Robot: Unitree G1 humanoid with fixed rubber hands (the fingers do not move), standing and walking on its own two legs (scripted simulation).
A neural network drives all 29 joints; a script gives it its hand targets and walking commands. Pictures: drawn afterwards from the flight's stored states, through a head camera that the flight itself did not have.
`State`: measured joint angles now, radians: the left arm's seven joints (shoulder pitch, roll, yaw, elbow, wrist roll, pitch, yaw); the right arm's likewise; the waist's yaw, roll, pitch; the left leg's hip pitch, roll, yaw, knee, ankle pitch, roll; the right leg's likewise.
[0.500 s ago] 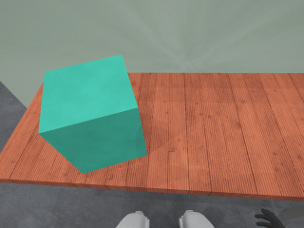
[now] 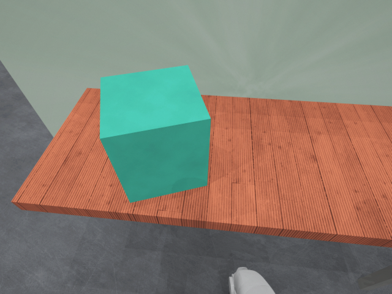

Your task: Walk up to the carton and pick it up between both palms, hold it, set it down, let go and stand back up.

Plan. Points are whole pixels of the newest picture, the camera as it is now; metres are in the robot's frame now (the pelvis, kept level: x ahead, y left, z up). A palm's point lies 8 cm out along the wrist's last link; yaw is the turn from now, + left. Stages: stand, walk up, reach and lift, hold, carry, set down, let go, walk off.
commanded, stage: walk up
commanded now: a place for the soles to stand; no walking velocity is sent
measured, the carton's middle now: (158, 135) +0.48 +0.10 +0.03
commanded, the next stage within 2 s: none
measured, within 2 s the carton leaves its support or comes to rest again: neither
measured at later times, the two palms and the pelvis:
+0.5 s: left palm out of the picture +0.12 +0.32 -0.07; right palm out of the picture +0.10 -0.32 -0.11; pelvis +0.06 +0.00 +0.01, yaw +0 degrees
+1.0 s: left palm out of the picture +0.12 +0.32 -0.10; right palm out of the picture +0.09 -0.31 -0.09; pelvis +0.04 +0.01 +0.01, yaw -1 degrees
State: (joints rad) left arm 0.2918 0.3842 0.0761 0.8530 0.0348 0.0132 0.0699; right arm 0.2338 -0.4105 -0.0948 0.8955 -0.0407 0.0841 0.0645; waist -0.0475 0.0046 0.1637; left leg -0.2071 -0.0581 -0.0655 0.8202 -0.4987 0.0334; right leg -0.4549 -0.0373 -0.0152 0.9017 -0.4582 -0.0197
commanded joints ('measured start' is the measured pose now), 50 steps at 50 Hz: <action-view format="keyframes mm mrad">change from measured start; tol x32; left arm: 1 -8 244 45 -13 -35 -52 -14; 50 -77 214 7 -36 -30 -71 -30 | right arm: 1 -59 -217 -63 -78 -15 -84 -49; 50 -97 -194 -41 -72 30 -92 -61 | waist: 1 13 219 24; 25 3 -274 -170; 36 38 213 -160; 50 43 -4 -174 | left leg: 1 -72 216 -412 -593 -134 0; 11 198 161 -64 -105 815 74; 16 -363 55 -52 358 -152 0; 26 66 69 84 -275 259 2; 29 -9 343 -398 -456 312 78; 38 -12 278 -161 -244 611 142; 43 -145 92 22 8 272 -3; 50 -97 231 -146 -273 233 105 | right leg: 1 -183 23 106 132 56 17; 12 276 58 -74 -467 392 -23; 15 607 -347 601 -454 617 -235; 26 45 -126 166 -259 480 -106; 31 -22 70 161 85 -170 -2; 42 253 -147 295 -362 531 -93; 50 106 -9 129 -212 232 -46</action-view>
